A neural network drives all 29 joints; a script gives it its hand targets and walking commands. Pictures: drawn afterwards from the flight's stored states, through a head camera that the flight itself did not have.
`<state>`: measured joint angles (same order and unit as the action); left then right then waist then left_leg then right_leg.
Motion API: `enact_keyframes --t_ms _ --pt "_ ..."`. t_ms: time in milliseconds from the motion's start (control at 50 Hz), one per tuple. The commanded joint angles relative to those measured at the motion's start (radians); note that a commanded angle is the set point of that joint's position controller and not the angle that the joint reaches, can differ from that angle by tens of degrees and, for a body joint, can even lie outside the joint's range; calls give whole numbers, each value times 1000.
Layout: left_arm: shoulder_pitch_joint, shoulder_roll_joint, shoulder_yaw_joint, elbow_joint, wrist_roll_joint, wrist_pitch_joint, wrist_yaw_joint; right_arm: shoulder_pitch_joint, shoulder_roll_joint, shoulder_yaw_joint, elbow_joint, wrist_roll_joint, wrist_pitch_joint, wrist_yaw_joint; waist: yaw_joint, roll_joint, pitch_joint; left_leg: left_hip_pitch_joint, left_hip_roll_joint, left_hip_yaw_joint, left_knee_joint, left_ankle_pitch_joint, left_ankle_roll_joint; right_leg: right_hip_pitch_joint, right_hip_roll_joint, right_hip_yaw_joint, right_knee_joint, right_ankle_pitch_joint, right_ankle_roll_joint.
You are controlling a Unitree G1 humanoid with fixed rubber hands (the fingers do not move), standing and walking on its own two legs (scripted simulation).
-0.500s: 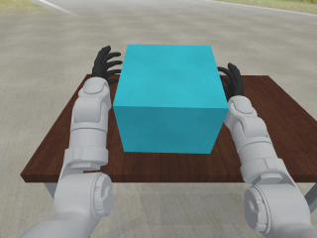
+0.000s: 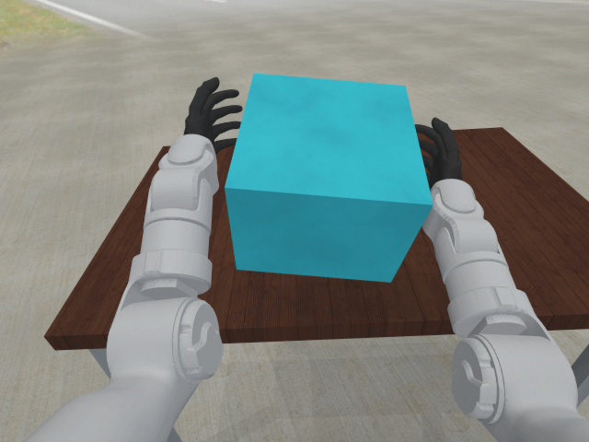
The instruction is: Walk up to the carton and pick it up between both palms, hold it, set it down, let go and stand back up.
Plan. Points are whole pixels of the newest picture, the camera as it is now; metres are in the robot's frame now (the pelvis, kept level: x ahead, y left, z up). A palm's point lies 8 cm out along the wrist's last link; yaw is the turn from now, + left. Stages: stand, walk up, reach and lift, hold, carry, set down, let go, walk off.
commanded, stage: set down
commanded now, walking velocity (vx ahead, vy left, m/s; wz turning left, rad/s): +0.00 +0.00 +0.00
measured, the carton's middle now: (321, 176) +0.43 -0.03 +0.21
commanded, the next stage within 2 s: none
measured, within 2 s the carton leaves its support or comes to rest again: neither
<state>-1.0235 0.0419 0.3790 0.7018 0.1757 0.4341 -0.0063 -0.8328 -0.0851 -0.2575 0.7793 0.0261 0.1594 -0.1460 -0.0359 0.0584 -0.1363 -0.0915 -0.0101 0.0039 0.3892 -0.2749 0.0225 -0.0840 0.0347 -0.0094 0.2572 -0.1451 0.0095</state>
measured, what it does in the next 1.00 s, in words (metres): shifts its weight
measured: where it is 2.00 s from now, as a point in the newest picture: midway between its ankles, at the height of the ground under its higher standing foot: outside the picture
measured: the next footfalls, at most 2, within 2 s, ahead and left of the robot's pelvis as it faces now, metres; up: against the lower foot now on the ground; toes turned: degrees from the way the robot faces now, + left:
none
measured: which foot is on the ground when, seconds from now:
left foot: down 0.00-1.00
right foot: down 0.00-1.00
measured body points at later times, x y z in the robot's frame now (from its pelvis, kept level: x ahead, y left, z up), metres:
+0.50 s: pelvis +0.03 +0.00 +0.00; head -0.02 +0.00 +0.45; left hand +0.46 +0.13 +0.26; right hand +0.43 -0.18 +0.21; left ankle -0.03 +0.09 -0.74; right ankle +0.00 -0.12 -0.74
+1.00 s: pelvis +0.05 +0.00 +0.01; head +0.02 +0.02 +0.45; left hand +0.50 +0.13 +0.23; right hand +0.46 -0.17 +0.17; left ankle -0.03 +0.08 -0.74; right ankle +0.00 -0.12 -0.74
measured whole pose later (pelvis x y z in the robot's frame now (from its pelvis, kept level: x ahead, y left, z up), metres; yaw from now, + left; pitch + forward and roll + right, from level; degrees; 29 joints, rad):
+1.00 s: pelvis +0.05 +0.00 +0.01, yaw +0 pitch +8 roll -2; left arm -1.00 0.06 0.35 0.89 0.19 0.25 -0.02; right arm -0.73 0.06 -0.45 0.80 -0.19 0.04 -0.15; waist -0.05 -0.01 -0.24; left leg -0.19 -0.01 0.00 0.36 -0.24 0.01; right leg -0.17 0.03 -0.03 0.22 -0.13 0.03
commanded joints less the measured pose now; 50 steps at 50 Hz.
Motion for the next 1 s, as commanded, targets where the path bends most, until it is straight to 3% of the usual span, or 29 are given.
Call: enact_keyframes --t_ms 0,100,140,160,220,260,280,340,380,420,440,480,500,520,560,600,620,680,700,720,740,760,780,800,820,860,880,920,980 --pt "-438 -340 47 298 167 72 -275 -774 414 79 6 -100 80 105 -32 -229 124 -126 -8 11 -243 -53 52 248 -49 -3 -47 69 67" --pt "-530 -431 -203 103 69 -34 -202 -794 455 -9 -118 -151 -50 146 -143 -7 -279 117 18 7 -151 200 -68 175 20 -93 11 136 12" --pt "-595 -529 -359 -39 -31 -107 -145 -870 525 62 -269 -128 -139 156 -125 45 -599 285 28 8 -43 481 -122 102 28 -103 33 257 7" --pt "-678 -587 -453 -137 -83 -150 -121 -904 543 72 -308 -136 -182 160 -145 97 -764 349 48 -11 2 610 -159 50 39 -120 40 271 1" --pt "-793 -692 -660 -439 -219 -294 -21 -1004 625 217 -471 -88 -304 172 -91 178 -1300 498 69 -33 154 1110 -227 -47 66 -128 79 488 -12" --pt "-830 -712 -691 -497 -262 -365 28 -923 655 254 -334 -114 -332 189 -68 229 -1221 554 89 -52 215 1308 -249 -254 59 -127 42 454 -51" --pt "-877 -685 -669 -516 -271 -389 31 -867 665 257 -302 -122 -321 188 -60 170 -1207 493 93 -33 210 1292 -243 -148 52 -102 11 508 -70" --pt "-767 -589 -521 -320 -184 -358 -15 -686 670 244 -98 -149 -233 173 -91 61 -843 293 44 16 138 1104 -192 84 7 -56 77 675 -13" --pt "-597 -471 -308 -8 -86 -255 -103 -650 636 186 -42 -187 -147 151 -91 -139 -401 -107 -23 56 -60 582 -77 450 -74 1 146 880 57" --pt "-428 -366 -136 191 14 -151 -192 -586 558 141 67 -184 -47 136 -123 -240 -75 -186 -19 41 -216 251 2 493 -96 1 124 807 129" --pt "-388 -331 -64 245 50 -117 -224 -572 547 148 98 -172 -9 128 -107 -273 30 -205 -14 36 -245 167 31 483 -102 5 105 760 135" --pt "-382 -326 26 348 125 -35 -272 -625 447 69 137 -164 57 119 -83 -267 189 -157 4 22 -266 44 55 315 -82 -1 28 363 111" --pt "-370 -325 52 368 171 4 -293 -629 431 54 139 -164 78 122 -65 -244 217 -114 -7 35 -260 21 59 278 -75 -2 -4 274 91" --pt "-375 -340 18 356 181 29 -299 -655 424 52 72 -168 71 122 -73 -194 162 -67 -8 35 -238 98 39 252 -44 -20 1 292 70" --pt "-254 -367 -53 302 193 76 -278 -699 417 94 -46 -133 44 118 -89 -87 26 14 -17 24 -146 411 -22 289 -4 -49 49 557 61" --pt "-284 -357 -65 276 179 46 -262 -775 446 86 -192 -107 -14 116 -76 -64 -134 12 -37 38 -89 386 -47 319 10 -58 54 538 43" --pt "-277 -400 -121 235 139 17 -241 -822 444 72 -291 -106 -60 115 -85 -22 -255 63 -20 19 -66 476 -75 320 24 -78 70 528 34" --pt "-392 -598 -395 19 -50 -101 -145 -1001 549 149 -587 -96 -221 124 -65 84 -838 423 43 -37 109 980 -158 43 60 -133 79 546 18" --pt "-443 -698 -522 -64 -126 -158 -105 -1065 594 176 -642 -104 -284 128 -65 164 -1044 540 81 -69 182 1238 -196 -149 71 -159 80 534 2" --pt "-492 -738 -569 -52 -162 -202 -77 -1044 620 158 -598 -158 -325 133 -55 186 -1080 608 112 -87 244 1408 -210 -368 79 -171 30 420 -36" --pt "-501 -722 -581 -3 -184 -244 -59 -991 587 112 -548 -202 -362 140 -33 166 -1136 539 131 -66 249 1415 -218 -372 68 -141 -56 373 -101" --pt "-468 -694 -573 62 -177 -263 -47 -935 578 109 -502 -205 -372 139 -59 126 -1127 464 122 -49 266 1422 -214 -280 68 -133 -42 481 -105" --pt "-381 -703 -594 103 -195 -259 -45 -910 553 111 -522 -220 -381 136 -89 112 -1090 502 141 -70 297 1571 -222 -294 78 -141 -8 519 -89" --pt "-379 -546 -433 207 -147 -255 -40 -848 451 -14 -414 -277 -359 113 -50 99 -964 505 138 -38 260 1466 -196 -323 63 -105 -86 399 -111" --pt "-352 -483 -406 192 -138 -250 -46 -809 436 -10 -415 -266 -356 98 -70 1 -909 397 129 -11 257 1454 -180 -82 66 -85 -67 572 -98" --pt "-425 -480 -272 320 -62 -224 -132 -799 562 50 -347 -307 -283 103 -86 -164 -513 -18 3 50 80 836 -89 291 -26 -41 81 856 19" --pt "-392 -460 -223 314 -27 -183 -167 -720 582 113 -300 -298 -226 103 -86 -223 -351 -148 -2 40 -55 646 -32 458 -49 -31 156 925 93" --pt "-368 -410 -137 304 15 -119 -210 -663 535 150 -242 -255 -143 104 -87 -231 -182 -190 0 20 -173 447 16 481 -86 -19 142 917 135" --pt "-321 -388 -85 286 107 -60 -236 -621 463 107 -74 -171 -87 111 -86 -89 -74 65 6 12 -89 615 -39 251 -11 -54 83 579 85"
